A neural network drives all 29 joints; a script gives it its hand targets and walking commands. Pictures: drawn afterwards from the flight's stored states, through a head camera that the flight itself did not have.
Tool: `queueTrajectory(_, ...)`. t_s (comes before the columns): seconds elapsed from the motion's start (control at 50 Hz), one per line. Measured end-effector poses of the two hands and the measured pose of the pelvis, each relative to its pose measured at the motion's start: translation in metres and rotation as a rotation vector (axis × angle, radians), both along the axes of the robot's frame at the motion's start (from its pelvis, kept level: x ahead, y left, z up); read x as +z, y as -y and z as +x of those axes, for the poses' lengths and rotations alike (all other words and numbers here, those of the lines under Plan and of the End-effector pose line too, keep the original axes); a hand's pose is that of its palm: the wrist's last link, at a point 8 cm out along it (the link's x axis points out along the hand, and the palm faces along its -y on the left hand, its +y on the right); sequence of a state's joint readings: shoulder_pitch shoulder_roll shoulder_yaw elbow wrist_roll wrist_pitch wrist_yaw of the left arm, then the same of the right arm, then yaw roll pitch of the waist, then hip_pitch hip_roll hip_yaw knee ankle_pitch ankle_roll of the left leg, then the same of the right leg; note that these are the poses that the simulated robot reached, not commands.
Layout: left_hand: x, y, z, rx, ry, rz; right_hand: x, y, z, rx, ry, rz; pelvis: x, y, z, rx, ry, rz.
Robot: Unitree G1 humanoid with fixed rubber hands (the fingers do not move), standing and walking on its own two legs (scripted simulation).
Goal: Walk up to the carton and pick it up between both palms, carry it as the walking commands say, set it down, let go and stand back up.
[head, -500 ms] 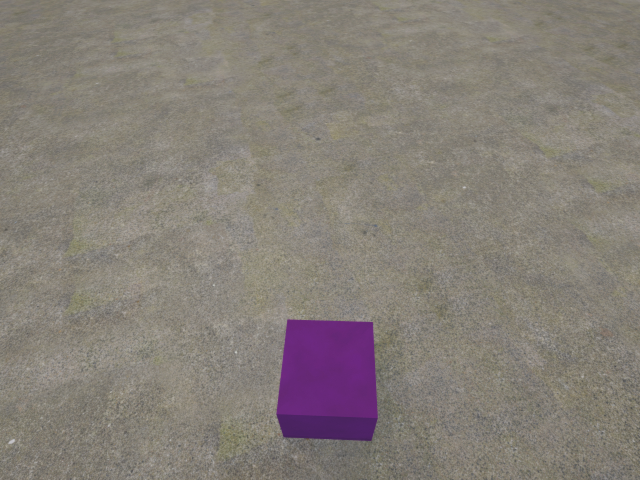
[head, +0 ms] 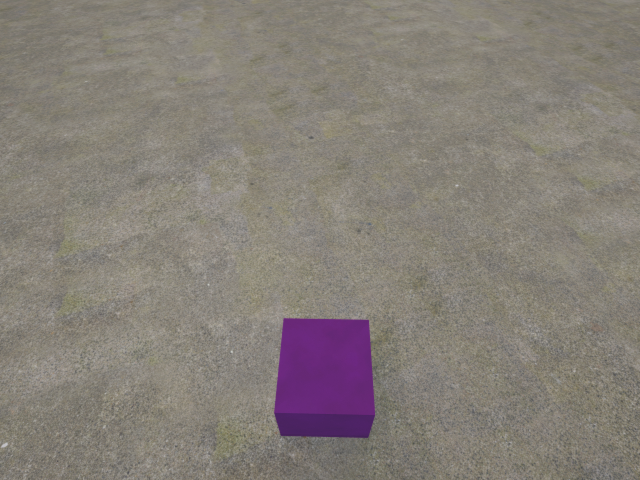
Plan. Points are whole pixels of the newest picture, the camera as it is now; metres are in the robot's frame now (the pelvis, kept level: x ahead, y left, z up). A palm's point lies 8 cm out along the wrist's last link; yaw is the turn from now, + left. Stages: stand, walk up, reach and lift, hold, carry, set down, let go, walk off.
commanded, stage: stand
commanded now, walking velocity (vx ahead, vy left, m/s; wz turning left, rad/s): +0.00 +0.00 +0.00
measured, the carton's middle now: (325, 377) +0.51 +0.02 -0.68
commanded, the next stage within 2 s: reach and lift in 0.12 s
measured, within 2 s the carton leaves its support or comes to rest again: neither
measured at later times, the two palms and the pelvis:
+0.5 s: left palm out of the picture +0.14 +0.23 -0.14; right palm out of the picture +0.13 -0.22 -0.14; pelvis +0.01 +0.01 -0.03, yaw -2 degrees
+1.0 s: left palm (177, 426) +0.22 +0.25 -0.16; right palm (473, 444) +0.21 -0.21 -0.17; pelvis -0.06 +0.01 -0.08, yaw -2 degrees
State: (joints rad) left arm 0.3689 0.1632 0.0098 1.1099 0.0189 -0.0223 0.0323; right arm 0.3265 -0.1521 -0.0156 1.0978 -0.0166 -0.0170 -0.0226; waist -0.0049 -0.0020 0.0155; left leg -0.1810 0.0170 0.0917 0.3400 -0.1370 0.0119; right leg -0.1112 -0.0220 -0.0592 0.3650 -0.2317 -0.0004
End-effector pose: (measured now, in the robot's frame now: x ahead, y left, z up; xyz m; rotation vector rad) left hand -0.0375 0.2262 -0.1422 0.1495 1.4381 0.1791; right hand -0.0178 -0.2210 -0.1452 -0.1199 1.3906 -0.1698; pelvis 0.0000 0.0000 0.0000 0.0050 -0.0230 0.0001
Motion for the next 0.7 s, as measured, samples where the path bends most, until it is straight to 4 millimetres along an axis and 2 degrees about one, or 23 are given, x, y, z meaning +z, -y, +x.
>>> queueTrajectory(0.16, -0.003, 0.006, 0.018, 0.012, 0.047, -0.018, 0.001, 0.0, 0.022, 0.012, 0.045, 0.001, -0.001, 0.0, 0.006, -0.007, -0.022, 0.006)
queueTrajectory(0.18, -0.004, 0.005, 0.034, -0.001, 0.081, -0.021, 0.002, 0.002, 0.036, 0.022, 0.064, 0.003, -0.004, 0.0, 0.003, -0.014, -0.044, 0.007)
queueTrajectory(0.2, -0.003, 0.004, 0.057, -0.017, 0.13, -0.019, 0.002, 0.004, 0.056, 0.047, 0.09, -0.004, -0.008, 0.0, -0.001, -0.022, -0.054, 0.005)
queueTrajectory(0.28, 0.008, -0.011, 0.178, -0.074, 0.308, 0.021, 0.012, 0.02, 0.159, 0.098, 0.226, -0.062, -0.028, 0.0, -0.018, -0.014, -0.095, 0.004)
queueTrajectory(0.3, 0.013, -0.015, 0.199, -0.089, 0.306, 0.038, 0.017, 0.022, 0.177, 0.094, 0.229, -0.072, -0.031, -0.001, -0.019, -0.013, -0.107, 0.002)
queueTrajectory(0.32, 0.016, -0.017, 0.211, -0.098, 0.276, 0.045, 0.02, 0.024, 0.186, 0.084, 0.207, -0.076, -0.031, -0.001, -0.019, -0.014, -0.118, 0.0)
queueTrajectory(0.36, 0.015, -0.019, 0.212, -0.114, 0.174, 0.046, 0.02, 0.024, 0.183, 0.072, 0.112, -0.063, -0.029, -0.002, -0.013, -0.022, -0.133, -0.003)
queueTrajectory(0.4, 0.007, -0.016, 0.198, -0.091, 0.096, 0.008, 0.013, 0.02, 0.165, 0.057, 0.022, -0.037, -0.027, -0.003, -0.004, -0.029, -0.151, -0.004)
queueTrajectory(0.44, 0.001, -0.012, 0.185, -0.054, 0.079, -0.035, 0.007, 0.014, 0.148, 0.045, -0.013, -0.014, -0.026, -0.004, 0.003, -0.028, -0.17, -0.005)
queueTrajectory(0.48, -0.001, -0.008, 0.18, -0.038, 0.113, -0.066, 0.005, 0.007, 0.143, 0.055, 0.012, 0.001, -0.027, -0.005, 0.007, -0.027, -0.193, -0.007)
queueTrajectory(0.52, -0.003, -0.005, 0.183, -0.061, 0.164, -0.074, 0.005, 0.0, 0.151, 0.056, 0.091, 0.022, -0.029, -0.006, 0.008, -0.033, -0.224, -0.013)
queueTrajectory(0.58, -0.005, -0.007, 0.206, -0.097, 0.262, -0.041, 0.003, -0.003, 0.181, 0.064, 0.233, 0.016, -0.039, -0.008, 0.003, -0.042, -0.262, -0.012)
queueTrajectory(0.62, -0.007, -0.014, 0.22, -0.11, 0.302, -0.005, -0.001, -0.003, 0.194, 0.083, 0.26, 0.006, -0.046, -0.008, -0.001, -0.045, -0.27, -0.003)
queueTrajectory(0.7, -0.015, -0.02, 0.216, -0.101, 0.29, -0.009, -0.012, -0.014, 0.193, 0.088, 0.247, 0.034, -0.052, -0.008, -0.008, -0.041, -0.288, 0.001)
